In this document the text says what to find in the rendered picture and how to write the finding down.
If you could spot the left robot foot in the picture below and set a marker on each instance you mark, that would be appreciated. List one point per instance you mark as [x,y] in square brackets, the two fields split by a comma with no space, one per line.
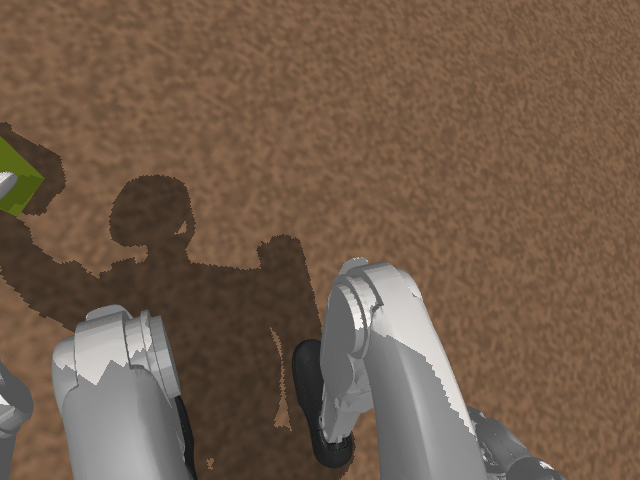
[188,438]

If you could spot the left robot hand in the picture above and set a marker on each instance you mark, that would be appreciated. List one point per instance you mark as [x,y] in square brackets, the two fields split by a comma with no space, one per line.
[7,182]

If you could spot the carton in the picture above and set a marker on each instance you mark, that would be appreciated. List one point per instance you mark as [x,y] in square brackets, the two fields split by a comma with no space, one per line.
[28,179]

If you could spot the left robot arm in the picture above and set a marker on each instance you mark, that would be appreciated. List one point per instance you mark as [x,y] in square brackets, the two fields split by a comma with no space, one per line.
[16,407]

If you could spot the right robot hand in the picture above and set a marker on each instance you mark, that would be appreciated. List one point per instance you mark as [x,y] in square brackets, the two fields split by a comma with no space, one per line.
[500,448]

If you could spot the right robot arm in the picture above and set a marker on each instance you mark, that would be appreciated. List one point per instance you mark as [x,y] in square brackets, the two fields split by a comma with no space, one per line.
[532,468]

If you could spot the right robot foot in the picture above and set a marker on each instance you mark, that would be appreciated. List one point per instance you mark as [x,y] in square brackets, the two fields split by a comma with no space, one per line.
[309,383]

